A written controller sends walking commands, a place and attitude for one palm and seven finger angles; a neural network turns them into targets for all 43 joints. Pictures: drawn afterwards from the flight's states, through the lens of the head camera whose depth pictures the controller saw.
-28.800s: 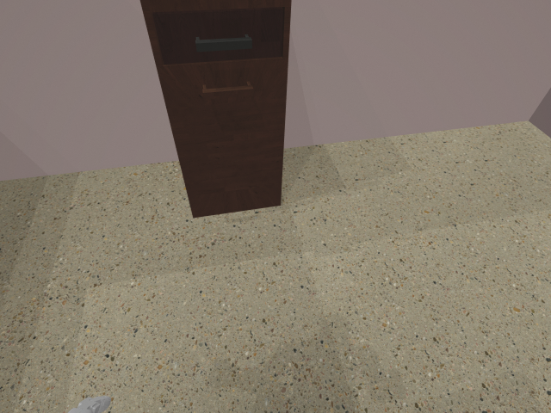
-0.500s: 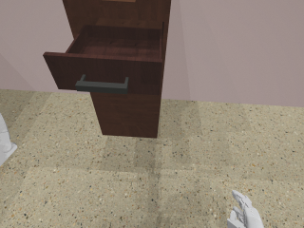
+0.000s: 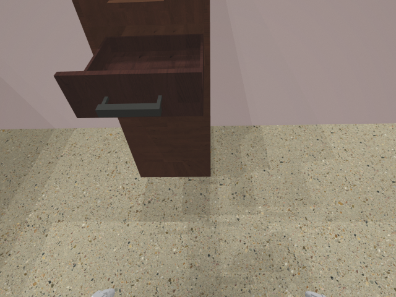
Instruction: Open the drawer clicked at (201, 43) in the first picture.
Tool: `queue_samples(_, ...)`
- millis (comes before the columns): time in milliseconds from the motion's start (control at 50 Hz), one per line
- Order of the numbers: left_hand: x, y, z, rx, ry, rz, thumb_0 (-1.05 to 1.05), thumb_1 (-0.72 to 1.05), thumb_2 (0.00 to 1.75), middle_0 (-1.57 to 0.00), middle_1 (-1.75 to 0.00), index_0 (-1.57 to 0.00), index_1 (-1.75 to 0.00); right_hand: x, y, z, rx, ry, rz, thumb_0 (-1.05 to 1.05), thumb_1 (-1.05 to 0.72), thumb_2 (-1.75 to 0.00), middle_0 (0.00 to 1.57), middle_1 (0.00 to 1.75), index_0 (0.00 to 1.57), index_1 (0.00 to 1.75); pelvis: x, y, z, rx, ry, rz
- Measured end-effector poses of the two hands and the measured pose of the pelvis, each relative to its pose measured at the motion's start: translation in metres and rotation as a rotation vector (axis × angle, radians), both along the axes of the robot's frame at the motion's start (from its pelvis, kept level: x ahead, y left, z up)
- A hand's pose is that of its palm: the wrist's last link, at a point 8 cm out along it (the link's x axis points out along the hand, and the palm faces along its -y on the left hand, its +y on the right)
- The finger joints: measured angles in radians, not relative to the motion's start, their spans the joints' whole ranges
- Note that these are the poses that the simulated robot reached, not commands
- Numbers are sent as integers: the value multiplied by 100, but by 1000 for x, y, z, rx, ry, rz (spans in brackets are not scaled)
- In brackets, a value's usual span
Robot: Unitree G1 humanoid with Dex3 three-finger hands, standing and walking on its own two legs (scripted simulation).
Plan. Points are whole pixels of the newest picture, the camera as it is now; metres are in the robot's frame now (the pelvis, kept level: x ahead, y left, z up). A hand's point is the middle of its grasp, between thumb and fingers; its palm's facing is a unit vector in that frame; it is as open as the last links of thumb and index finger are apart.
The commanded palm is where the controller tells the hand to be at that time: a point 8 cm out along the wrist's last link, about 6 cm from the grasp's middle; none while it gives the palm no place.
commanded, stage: let the arm hang, fingers relaxed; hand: left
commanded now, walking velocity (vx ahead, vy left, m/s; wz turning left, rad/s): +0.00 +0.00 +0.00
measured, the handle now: (131, 104) +0.57 +0.20 +0.07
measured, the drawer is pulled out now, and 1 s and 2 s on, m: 0.30 0.30 0.30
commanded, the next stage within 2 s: look to check the result in 0.84 s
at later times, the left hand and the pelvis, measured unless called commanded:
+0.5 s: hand out of the picture -0.03 +0.20 -0.16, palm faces +0.05 -0.97 -0.24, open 7.4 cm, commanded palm none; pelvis -0.01 +0.01 +0.01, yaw +0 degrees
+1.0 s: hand out of the picture +0.01 +0.17 -0.16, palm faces +0.04 -0.98 -0.20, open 7.4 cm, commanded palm none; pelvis +0.01 +0.00 +0.02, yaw +0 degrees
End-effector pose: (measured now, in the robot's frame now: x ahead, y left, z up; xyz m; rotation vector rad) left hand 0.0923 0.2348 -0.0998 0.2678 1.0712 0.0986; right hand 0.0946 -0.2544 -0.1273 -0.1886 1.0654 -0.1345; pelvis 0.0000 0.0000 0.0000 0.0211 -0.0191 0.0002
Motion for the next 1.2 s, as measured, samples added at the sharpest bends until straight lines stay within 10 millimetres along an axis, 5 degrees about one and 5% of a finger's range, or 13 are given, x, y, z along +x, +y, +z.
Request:
queue_samples(80,-69,-14,-38,-75,191,117,0,100,90,-21,-30,-21,-30,-64,-4,2,-48,218,-20,1,-90,-89,20,30,20,30,-6,-8,1,-22,-24,14)
queue_samples(160,-117,-12,-43,-92,320,164,0,99,90,-21,-30,-21,-30,-114,0,8,-55,375,-39,1,-90,-89,20,30,19,30,-10,-9,7,-36,-24,25)
queue_samples(300,-158,0,-30,-54,422,209,0,94,90,-20,-30,-20,-30,-146,21,1,0,439,-76,1,-90,-89,20,30,19,30,-14,-2,12,-40,-17,21)
queue_samples(400,-151,9,-24,-23,401,208,1,92,90,-20,-30,-20,-30,-143,41,-8,56,404,-87,1,-90,-89,20,30,20,30,-13,3,13,-35,-21,12)
queue_samples(600,-103,3,-25,-39,287,166,0,91,90,-20,-30,-20,-30,-124,67,-13,115,347,-93,1,-91,-89,20,30,20,30,-10,7,14,-24,-16,0)
queue_samples(720,-87,-7,-27,-63,268,155,0,91,90,-20,-30,-20,-30,-122,63,-11,103,357,-106,1,-91,-89,20,30,20,30,-4,7,15,-20,-10,-2)
queue_samples(1200,-78,-15,-25,-57,326,161,0,91,90,-20,-30,-20,-30,-83,41,-7,67,346,-94,1,-91,-89,20,30,20,30,19,-2,18,-19,-15,-6)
